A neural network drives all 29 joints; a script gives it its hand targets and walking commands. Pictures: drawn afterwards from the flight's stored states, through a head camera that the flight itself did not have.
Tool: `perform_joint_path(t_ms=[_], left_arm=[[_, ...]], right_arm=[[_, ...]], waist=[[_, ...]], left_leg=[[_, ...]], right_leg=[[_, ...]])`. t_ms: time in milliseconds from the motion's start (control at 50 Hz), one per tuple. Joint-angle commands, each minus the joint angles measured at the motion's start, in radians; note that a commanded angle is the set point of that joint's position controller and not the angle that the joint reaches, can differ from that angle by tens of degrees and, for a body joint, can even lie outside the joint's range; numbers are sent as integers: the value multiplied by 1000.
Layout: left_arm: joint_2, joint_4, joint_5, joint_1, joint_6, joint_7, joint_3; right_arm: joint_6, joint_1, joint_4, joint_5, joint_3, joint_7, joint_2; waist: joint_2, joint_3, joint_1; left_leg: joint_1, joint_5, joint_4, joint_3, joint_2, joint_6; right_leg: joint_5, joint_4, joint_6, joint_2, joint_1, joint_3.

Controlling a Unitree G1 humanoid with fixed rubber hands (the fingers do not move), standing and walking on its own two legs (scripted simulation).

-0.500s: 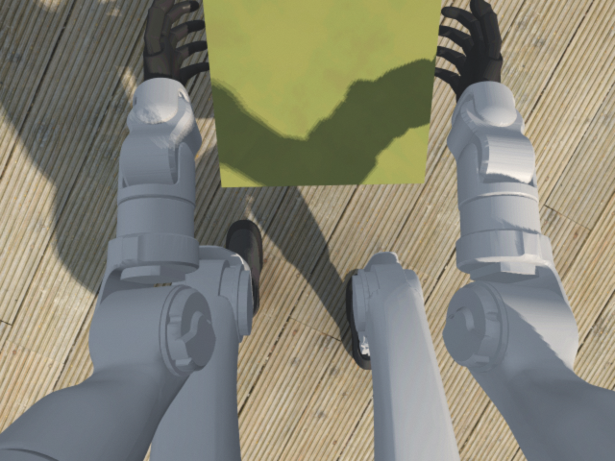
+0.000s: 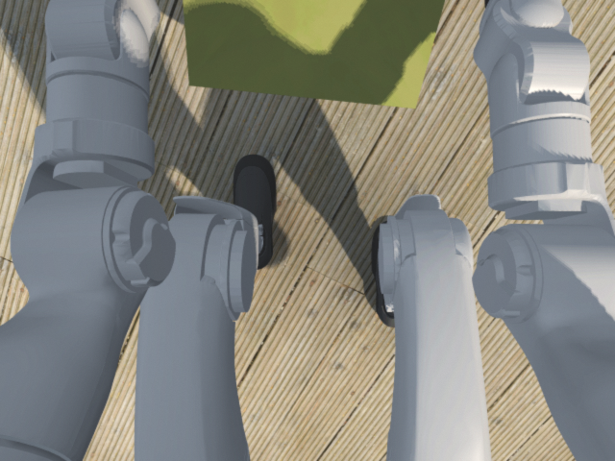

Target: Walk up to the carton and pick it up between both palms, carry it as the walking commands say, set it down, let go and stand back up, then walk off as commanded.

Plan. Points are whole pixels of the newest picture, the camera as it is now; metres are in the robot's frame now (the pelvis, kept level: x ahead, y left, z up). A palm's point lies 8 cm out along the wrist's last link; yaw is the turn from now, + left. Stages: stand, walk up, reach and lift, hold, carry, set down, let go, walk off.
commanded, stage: set down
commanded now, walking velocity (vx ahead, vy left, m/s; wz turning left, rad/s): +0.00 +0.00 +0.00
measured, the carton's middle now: out of the picture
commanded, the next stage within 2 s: none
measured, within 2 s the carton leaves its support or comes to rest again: rests again in 1.08 s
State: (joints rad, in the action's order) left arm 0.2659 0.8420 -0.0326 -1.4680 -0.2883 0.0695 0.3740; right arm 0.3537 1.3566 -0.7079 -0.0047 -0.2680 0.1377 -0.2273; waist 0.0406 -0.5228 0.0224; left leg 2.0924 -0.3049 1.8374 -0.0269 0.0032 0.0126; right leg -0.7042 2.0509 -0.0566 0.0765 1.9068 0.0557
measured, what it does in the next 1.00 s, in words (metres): lowers itself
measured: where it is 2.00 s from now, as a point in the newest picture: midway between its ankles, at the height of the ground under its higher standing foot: (324, 261)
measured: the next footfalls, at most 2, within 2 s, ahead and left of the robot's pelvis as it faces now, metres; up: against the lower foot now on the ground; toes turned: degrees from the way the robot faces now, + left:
none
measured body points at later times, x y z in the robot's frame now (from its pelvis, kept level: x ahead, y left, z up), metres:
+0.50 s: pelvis +0.01 +0.01 -0.04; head +0.41 +0.01 +0.16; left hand +0.59 +0.20 -0.24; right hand +0.56 -0.14 -0.26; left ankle +0.19 +0.12 -0.41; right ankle +0.08 -0.13 -0.41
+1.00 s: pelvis +0.02 +0.01 -0.05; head +0.42 -0.02 +0.14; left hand +0.59 +0.19 -0.27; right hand +0.57 -0.16 -0.28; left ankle +0.19 +0.12 -0.41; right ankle +0.08 -0.13 -0.41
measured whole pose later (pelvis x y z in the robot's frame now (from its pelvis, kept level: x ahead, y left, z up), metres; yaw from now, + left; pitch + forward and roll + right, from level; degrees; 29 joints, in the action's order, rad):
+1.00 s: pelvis +0.02 +0.01 -0.05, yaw -2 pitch +37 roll -2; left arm 0.38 1.10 0.08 -1.57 -0.20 0.06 0.31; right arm 0.26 1.46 -0.84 0.00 -0.26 0.02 -0.26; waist 0.08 -0.52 0.01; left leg 2.30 -0.37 2.02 -0.03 -0.01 -0.01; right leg -0.79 2.22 -0.07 0.09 2.07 0.06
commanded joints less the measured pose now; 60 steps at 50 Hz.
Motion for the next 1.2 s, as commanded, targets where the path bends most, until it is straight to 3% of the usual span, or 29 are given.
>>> perform_joint_path(t_ms=[0,60,120,200,260,360,440,500,660,740,840,880,920,1080,1180], left_arm=[[-930,-21,132,-526,24,-245,-443],[-945,62,112,-475,17,-251,-426],[-974,78,115,-447,15,-257,-431],[-1001,-31,180,-498,27,-242,-505],[-1003,-25,220,-497,23,-226,-522],[-945,119,186,-435,25,-227,-445],[-875,181,164,-446,42,-247,-387],[-855,185,171,-475,52,-253,-380],[-810,268,161,-447,62,-261,-330],[-791,253,161,-457,73,-262,-325],[-755,178,182,-495,104,-244,-339],[-724,149,200,-510,119,-235,-345],[-718,172,199,-491,123,-232,-346],[-673,220,186,-453,139,-241,-319],[-665,244,180,-455,142,-241,-306]], right_arm=[[-142,818,150,-103,419,-321,769],[-139,753,74,-64,377,-338,755],[-140,740,85,-60,374,-353,748],[-157,814,235,-127,446,-351,734],[-174,884,311,-167,490,-340,693],[-179,862,206,-145,464,-343,651],[-171,791,78,-96,400,-353,639],[-176,811,82,-87,379,-351,612],[-176,780,27,-56,363,-343,611],[-176,751,3,-47,355,-341,607],[-184,737,16,-74,386,-339,622],[-188,728,24,-85,401,-335,635],[-193,712,18,-86,415,-333,636],[-193,665,-17,-73,412,-325,662],[-193,650,-49,-59,390,-319,645]], waist=[[-95,1789,-49],[-64,1661,-68],[-49,1662,-82],[-18,1879,-84],[-10,1953,-88],[-37,1682,-67],[-59,1423,-78],[-59,1384,-90],[-110,1242,-75],[-110,1215,-75],[-109,1295,-42],[-135,1334,-43],[-140,1336,-32],[-181,1254,-13],[-181,1194,-23]], left_leg=[[-986,195,99,24,67,-15],[-962,182,105,18,69,-13],[-983,220,124,11,71,-10],[-1136,405,172,0,78,-6],[-1225,504,207,-19,79,-8],[-1061,403,221,-24,73,-22],[-881,263,226,-12,60,-29],[-841,228,233,-2,57,-26],[-709,162,245,9,54,-30],[-683,168,248,10,55,-28],[-755,284,272,5,56,-32],[-772,327,284,0,55,-40],[-775,359,294,0,54,-40],[-688,338,301,8,43,-45],[-645,286,299,8,41,-42]], right_leg=[[238,-242,49,44,-26,-147],[210,-225,53,42,62,-156],[232,-201,56,39,81,-164],[363,-161,55,35,39,-172],[415,-135,48,27,41,-175],[324,-127,46,12,134,-155],[229,-124,48,7,208,-137],[216,-121,51,7,204,-134],[190,-118,56,9,183,-120],[207,-109,57,8,170,-116],[287,-85,56,6,163,-109],[324,-74,51,5,143,-110],[351,-70,50,2,133,-105],[371,-71,40,5,115,-90],[333,-68,43,6,130,-87]])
